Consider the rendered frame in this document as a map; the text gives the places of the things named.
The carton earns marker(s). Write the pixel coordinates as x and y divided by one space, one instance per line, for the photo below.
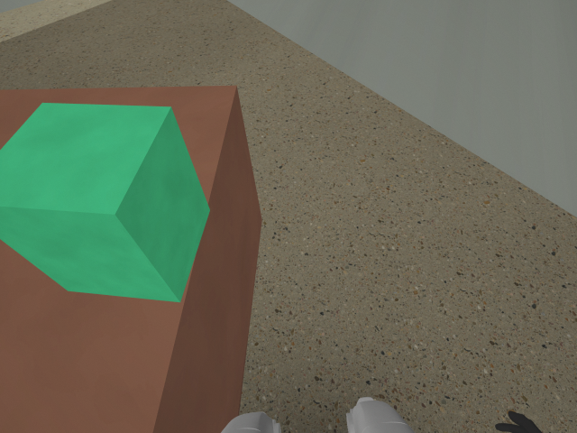
104 199

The robot thigh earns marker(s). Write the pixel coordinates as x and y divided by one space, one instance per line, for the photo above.
375 417
254 422

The robot right hand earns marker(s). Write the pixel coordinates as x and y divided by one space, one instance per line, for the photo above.
524 425

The left robot thigh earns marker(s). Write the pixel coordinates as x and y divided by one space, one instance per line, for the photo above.
254 422

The pedestal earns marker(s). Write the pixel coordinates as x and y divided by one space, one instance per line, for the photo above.
76 362

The right robot thigh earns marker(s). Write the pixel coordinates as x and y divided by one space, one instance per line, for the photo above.
375 417

